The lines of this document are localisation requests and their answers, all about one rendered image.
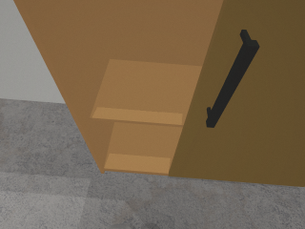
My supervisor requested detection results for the wardrobe door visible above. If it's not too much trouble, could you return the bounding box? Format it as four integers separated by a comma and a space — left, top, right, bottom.
169, 0, 305, 187

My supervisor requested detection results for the handle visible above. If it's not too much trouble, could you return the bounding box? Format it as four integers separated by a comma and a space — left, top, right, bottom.
206, 30, 259, 128

